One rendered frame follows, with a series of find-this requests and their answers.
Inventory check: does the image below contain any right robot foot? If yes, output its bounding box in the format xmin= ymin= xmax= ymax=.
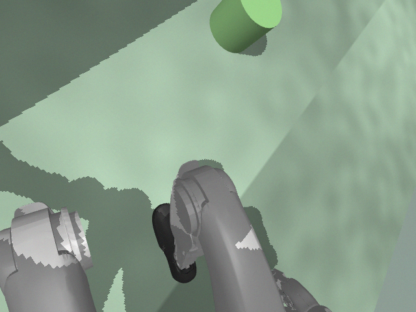
xmin=152 ymin=203 xmax=196 ymax=283

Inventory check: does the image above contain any right robot hand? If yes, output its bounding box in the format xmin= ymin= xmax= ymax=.
xmin=271 ymin=268 xmax=319 ymax=312

